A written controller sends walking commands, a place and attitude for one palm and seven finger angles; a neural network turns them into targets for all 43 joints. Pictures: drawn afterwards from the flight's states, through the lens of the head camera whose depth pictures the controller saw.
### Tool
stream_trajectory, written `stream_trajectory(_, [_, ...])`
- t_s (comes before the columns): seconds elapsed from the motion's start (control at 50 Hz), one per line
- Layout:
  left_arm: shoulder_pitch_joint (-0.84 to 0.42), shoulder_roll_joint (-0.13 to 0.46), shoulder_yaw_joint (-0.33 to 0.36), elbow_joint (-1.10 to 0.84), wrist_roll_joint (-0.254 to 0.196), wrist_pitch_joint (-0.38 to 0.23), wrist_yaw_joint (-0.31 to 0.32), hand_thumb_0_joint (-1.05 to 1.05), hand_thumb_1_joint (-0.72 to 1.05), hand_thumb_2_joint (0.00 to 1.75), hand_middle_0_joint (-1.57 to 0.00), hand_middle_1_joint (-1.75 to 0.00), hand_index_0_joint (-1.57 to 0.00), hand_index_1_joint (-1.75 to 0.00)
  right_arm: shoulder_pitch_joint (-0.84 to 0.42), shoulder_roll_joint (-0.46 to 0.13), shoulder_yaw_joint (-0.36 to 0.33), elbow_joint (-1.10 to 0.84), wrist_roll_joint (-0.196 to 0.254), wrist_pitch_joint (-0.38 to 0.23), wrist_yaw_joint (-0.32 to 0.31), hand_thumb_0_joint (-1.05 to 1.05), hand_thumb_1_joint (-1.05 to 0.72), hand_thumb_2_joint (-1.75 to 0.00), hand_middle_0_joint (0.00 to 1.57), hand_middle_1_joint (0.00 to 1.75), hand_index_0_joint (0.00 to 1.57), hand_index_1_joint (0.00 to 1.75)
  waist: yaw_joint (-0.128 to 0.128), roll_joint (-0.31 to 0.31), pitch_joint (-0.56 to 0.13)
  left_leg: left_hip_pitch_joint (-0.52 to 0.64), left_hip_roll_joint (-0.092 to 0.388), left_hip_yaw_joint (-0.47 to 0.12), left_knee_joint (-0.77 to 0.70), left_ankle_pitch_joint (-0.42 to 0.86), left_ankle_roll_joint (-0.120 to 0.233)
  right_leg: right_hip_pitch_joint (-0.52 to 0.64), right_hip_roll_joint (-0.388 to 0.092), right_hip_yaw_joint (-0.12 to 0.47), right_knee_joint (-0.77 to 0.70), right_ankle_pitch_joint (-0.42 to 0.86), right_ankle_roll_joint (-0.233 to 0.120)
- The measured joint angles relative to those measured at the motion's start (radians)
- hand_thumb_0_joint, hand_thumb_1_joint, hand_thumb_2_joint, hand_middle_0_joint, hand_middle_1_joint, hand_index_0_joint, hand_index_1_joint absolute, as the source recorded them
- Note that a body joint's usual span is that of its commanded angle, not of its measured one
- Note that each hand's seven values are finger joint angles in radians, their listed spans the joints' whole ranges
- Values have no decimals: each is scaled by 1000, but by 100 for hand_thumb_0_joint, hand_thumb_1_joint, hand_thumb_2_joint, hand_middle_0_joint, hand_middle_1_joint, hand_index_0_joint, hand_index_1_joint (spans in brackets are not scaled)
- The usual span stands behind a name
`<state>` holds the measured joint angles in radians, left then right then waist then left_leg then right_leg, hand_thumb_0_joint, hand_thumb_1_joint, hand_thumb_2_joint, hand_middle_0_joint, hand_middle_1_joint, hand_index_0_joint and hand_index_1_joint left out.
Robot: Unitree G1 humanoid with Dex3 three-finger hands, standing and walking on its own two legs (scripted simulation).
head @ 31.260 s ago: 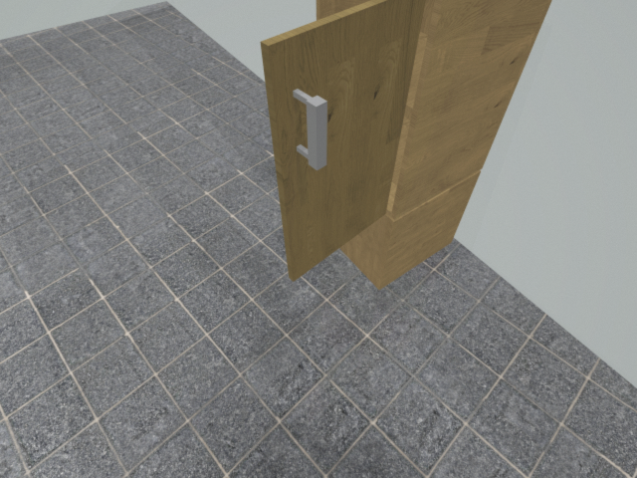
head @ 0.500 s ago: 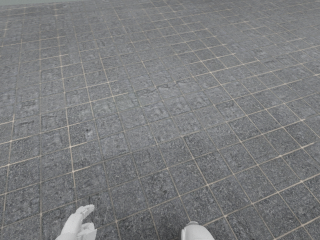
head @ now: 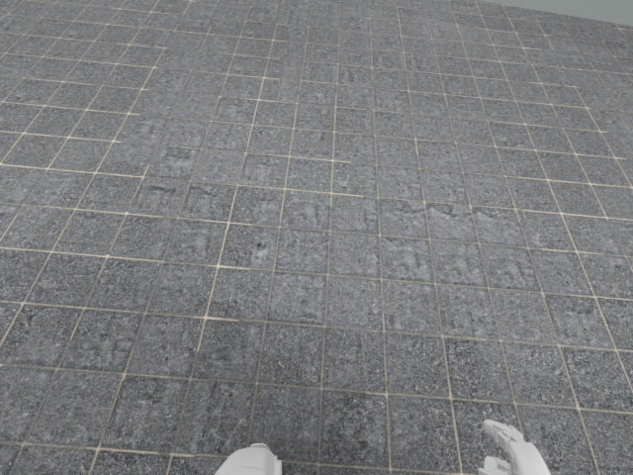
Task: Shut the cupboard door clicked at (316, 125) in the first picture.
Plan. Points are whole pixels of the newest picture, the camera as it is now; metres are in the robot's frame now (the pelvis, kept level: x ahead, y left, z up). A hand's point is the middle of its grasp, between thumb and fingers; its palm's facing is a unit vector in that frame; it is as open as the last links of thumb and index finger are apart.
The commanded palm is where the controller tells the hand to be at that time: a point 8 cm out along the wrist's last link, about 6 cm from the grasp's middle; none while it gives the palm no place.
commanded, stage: turn to face it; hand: left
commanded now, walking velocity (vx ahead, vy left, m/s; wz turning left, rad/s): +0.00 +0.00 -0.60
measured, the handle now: out of the picture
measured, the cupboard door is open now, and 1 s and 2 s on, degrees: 64 64 64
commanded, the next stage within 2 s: none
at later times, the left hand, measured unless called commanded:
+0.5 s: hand (209, 446) +0.16 +0.16 -0.15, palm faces -0.16 -0.95 -0.25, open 7.4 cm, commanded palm none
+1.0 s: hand (233, 344) +0.30 +0.16 -0.14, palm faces -0.47 -0.85 -0.23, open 7.4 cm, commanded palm none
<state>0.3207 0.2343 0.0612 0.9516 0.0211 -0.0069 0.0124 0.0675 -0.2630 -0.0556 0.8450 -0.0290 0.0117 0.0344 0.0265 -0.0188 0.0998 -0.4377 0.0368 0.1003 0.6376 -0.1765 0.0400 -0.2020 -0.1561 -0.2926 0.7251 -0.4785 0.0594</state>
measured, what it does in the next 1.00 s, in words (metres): steps on the spot, turning right: right foot, then left foot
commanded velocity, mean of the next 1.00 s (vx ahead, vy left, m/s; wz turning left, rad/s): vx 0.00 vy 0.00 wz -0.60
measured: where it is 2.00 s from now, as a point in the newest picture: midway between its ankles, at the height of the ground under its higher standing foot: outside the picture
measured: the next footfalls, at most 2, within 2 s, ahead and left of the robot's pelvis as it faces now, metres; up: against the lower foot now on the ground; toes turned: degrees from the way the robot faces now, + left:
right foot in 0.42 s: +0.08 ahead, -0.13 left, +0.00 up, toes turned -16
left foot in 0.80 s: +0.20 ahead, +0.11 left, +0.00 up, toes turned -23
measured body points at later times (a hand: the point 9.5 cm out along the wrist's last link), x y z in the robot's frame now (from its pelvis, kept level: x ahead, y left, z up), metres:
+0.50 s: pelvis +0.06 -0.02 +0.01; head +0.10 -0.05 +0.45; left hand +0.17 +0.21 -0.13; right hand +0.08 -0.28 -0.15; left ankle +0.05 +0.09 -0.68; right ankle +0.04 -0.12 -0.72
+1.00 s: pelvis +0.10 +0.02 +0.02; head +0.15 +0.01 +0.47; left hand +0.33 +0.20 -0.12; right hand +0.04 -0.23 -0.11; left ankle +0.16 +0.13 -0.72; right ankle +0.01 -0.08 -0.64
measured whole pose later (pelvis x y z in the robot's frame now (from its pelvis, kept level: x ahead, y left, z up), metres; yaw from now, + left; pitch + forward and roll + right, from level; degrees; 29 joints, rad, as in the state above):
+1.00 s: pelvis +0.10 +0.02 +0.02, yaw -31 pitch +1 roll -2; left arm 0.14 0.28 0.10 0.87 0.02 0.09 -0.04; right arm 0.22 -0.20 -0.01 0.87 -0.03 0.02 -0.03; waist 0.01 -0.01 0.08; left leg -0.25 0.11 0.11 0.51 -0.27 -0.01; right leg -0.47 0.00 -0.03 1.04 -0.47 0.06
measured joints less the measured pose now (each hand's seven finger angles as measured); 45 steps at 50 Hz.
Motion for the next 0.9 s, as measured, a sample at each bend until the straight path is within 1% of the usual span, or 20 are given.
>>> stream_trajectory(0.02, [-6,8,-3,3,-2,12,4,0,92,90,-20,-30,-20,-29,-14,2,6,-5,1,-8,-7,0,-92,-90,19,29,19,30,6,-10,9,-8,-9,2,39,-40,19,-47,5,62,117,-66,-3])
stream_trajectory(0.06, [-18,16,-6,13,-4,31,15,1,92,90,-20,-30,-20,-29,-30,11,26,-8,4,-15,-25,0,-92,-90,19,29,19,30,26,-19,12,8,-13,11,58,-98,37,-127,39,168,283,-112,-9])
stream_trajectory(0.1, [-28,13,-10,27,-4,40,16,1,92,90,-20,-30,-20,-29,-36,29,40,-1,3,-18,-43,0,-92,-90,19,30,20,30,35,-18,5,49,-13,21,17,-100,30,-176,60,223,335,-67,-11])
stream_trajectory(0.14, [-37,3,-14,37,-4,46,11,1,92,90,-20,-30,-19,-29,-36,52,54,14,4,-20,-54,0,-91,-90,19,30,20,30,38,-14,-5,94,-14,31,-41,-82,26,-196,69,255,299,-19,-12])
stream_trajectory(0.2, [-42,-20,-17,39,-2,56,-2,1,91,90,-20,-30,-19,-29,-25,84,67,40,4,-10,-55,0,-91,-90,20,30,20,30,38,7,-24,146,1,48,-97,-74,32,-196,82,263,193,20,-15])
stream_trajectory(0.28, [-48,-45,-10,29,3,68,-18,1,91,90,-20,-30,-19,-29,5,115,64,69,4,9,-52,0,-91,-90,20,30,20,30,29,30,-35,184,29,84,-110,-93,20,-185,99,241,112,56,-18])
stream_trajectory(0.38, [-66,-61,5,4,6,72,-28,1,91,90,-20,-30,-20,-29,59,106,31,95,8,22,-55,-1,-91,-90,20,30,20,30,8,49,-31,193,62,140,-57,-145,-4,-140,121,205,13,122,-25])
stream_trajectory(0.4, [-68,-61,7,-3,7,69,-29,1,91,90,-20,-30,-20,-29,71,97,24,98,8,24,-55,-1,-91,-90,20,30,20,30,5,50,-31,189,69,152,-34,-162,-11,-119,126,201,-33,162,-30])
stream_trajectory(0.42, [-67,-57,10,-12,8,63,-30,1,91,90,-20,-30,-20,-29,83,87,16,101,9,27,-55,-1,-92,-90,20,30,20,30,3,45,-34,180,73,166,-4,-182,-18,-98,129,208,-84,200,-49])
stream_trajectory(0.44, [-70,-57,12,-15,12,56,-28,1,91,90,-20,-30,-20,-29,93,73,7,106,12,31,-55,-1,-92,-90,20,30,20,30,2,50,-38,162,84,171,34,-203,-28,-95,138,217,-96,153,-72])
stream_trajectory(0.46, [-79,-62,10,-15,13,49,-24,1,91,90,-20,-30,-20,-29,98,55,-2,110,14,39,-57,-1,-92,-90,20,30,20,30,-1,64,-35,133,84,135,102,-265,-42,-106,149,221,-82,127,-86])
stream_trajectory(0.5, [-91,-68,7,-22,11,38,-14,1,91,90,-20,-30,-20,-29,102,26,-15,118,16,57,-64,0,-92,-90,20,30,20,30,-4,75,-28,59,50,33,285,-341,-63,-113,163,236,-87,134,-96])
stream_trajectory(0.56, [-97,-62,8,-29,7,35,-2,0,91,90,-20,-30,-20,-29,105,4,-21,117,16,60,-67,0,-92,-90,20,30,20,30,-10,62,-20,-14,16,-45,446,-308,-89,-95,175,271,-148,178,-96])
stream_trajectory(0.6, [-99,-51,7,-30,6,37,-1,0,91,90,-20,-30,-20,-29,108,0,-20,108,16,56,-66,0,-92,-90,20,30,20,30,-16,46,-23,-26,13,-65,436,-283,-102,-82,179,296,-188,199,-95])
stream_trajectory(0.68, [-106,-28,8,-33,7,41,-6,1,91,90,-20,-30,-20,-29,105,4,-14,83,18,49,-65,0,-92,-90,19,30,19,30,-19,18,-30,-11,11,-86,314,-265,-115,-67,183,344,-229,222,-85])
stream_trajectory(0.74, [-116,-11,12,-38,9,50,-11,1,91,90,-20,-30,-20,-29,96,15,-5,63,23,42,-64,0,-92,-90,19,30,19,30,-15,0,-32,29,4,-91,178,-246,-113,-72,186,382,-219,219,-70])
stream_trajectory(0.78, [-121,1,15,-41,6,58,-13,1,91,90,-20,-30,-20,-29,93,22,3,48,25,30,-64,0,-91,-90,19,30,20,30,-15,-9,-36,82,-3,-90,31,-171,-109,-88,192,409,-188,204,-55])
stream_trajectory(0.8, [-119,3,16,-47,2,64,-14,1,91,90,-20,-30,-20,-29,100,19,9,36,23,19,-63,0,-91,-90,19,30,20,30,-16,2,-46,116,8,-97,-63,-128,-97,-105,207,417,-161,191,-46])
stream_trajectory(0.86, [-143,29,23,-51,-2,81,-22,1,91,90,-20,-30,-20,-29,103,41,27,23,5,4,-63,0,-91,-90,20,30,20,30,-19,-14,-36,112,17,-65,-37,-123,-55,-195,205,387,81,-3,-38])
stream_trajectory(0.9, [-159,43,28,-56,1,86,-30,1,91,90,-20,-30,-20,-29,118,56,39,17,-2,0,-62,0,-91,-90,20,30,20,30,-19,-14,-28,134,34,-45,-54,-121,-47,-249,198,342,258,-32,-27])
